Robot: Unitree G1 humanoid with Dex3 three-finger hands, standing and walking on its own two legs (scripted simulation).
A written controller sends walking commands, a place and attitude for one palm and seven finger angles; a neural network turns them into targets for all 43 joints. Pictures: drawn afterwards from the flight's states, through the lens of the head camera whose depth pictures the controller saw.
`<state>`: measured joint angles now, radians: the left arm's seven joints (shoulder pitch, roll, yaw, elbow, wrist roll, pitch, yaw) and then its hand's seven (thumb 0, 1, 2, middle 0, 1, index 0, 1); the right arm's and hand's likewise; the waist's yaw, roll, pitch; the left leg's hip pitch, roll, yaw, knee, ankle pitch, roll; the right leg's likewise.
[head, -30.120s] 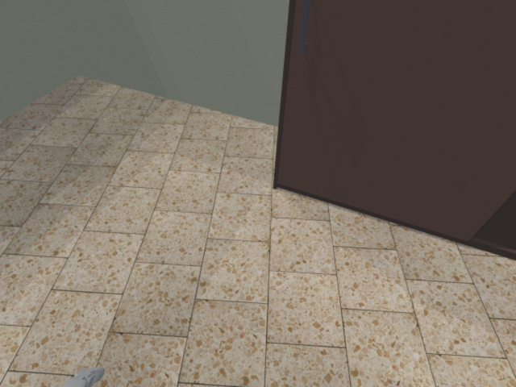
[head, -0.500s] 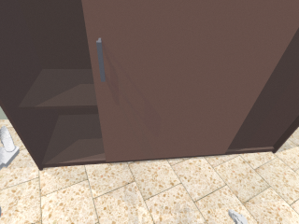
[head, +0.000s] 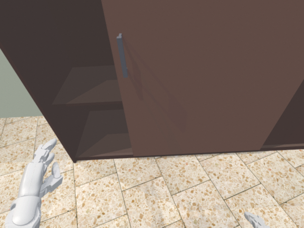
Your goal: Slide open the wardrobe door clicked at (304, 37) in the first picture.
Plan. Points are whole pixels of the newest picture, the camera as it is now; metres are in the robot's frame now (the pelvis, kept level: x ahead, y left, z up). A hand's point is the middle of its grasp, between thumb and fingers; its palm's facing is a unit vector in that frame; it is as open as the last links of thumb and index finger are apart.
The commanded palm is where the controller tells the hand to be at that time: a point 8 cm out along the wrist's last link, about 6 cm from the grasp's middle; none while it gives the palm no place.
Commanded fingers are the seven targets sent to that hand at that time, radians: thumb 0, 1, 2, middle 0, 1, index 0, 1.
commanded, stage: let the arm hang, fingers relaxed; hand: left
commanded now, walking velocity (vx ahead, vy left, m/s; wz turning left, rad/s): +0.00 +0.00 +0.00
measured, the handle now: (123, 56) +0.75 +0.17 +0.12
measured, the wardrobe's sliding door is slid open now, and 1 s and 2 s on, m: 0.45 0.45 0.45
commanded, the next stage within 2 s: look to check the result in 1.00 s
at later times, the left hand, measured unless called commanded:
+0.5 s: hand out of the picture -0.01 +0.26 -0.15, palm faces -0.01 -0.96 -0.28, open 7.3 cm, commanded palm none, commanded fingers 0.00 0.90 0.90 -0.20 -0.30 -0.20 -0.30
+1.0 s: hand out of the picture +0.10 +0.26 -0.14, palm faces -0.06 -0.96 -0.28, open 7.4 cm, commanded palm none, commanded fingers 0.00 0.90 0.90 -0.20 -0.30 -0.20 -0.30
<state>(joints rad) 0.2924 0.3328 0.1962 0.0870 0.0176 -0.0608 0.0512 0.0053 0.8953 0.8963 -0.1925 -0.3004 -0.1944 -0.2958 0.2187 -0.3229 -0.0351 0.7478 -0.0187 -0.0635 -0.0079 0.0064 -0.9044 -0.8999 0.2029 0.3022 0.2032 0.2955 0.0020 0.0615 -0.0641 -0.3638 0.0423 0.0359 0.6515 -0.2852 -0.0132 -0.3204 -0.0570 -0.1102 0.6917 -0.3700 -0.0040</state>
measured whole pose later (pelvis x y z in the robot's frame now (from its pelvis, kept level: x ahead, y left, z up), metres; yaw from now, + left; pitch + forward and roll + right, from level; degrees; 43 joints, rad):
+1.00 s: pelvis +0.01 +0.04 +0.03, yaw -1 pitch -1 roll +0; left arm 0.10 0.30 0.00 1.11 0.01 -0.02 -0.01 0.01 0.90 0.89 -0.20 -0.30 -0.20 -0.30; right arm 0.12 -0.30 -0.01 1.12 -0.02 -0.01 0.00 0.00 -0.91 -0.90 0.20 0.30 0.20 0.30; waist -0.01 -0.01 0.04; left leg -0.17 0.00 0.08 0.35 -0.16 0.03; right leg -0.12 -0.08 -0.08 0.34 -0.19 0.05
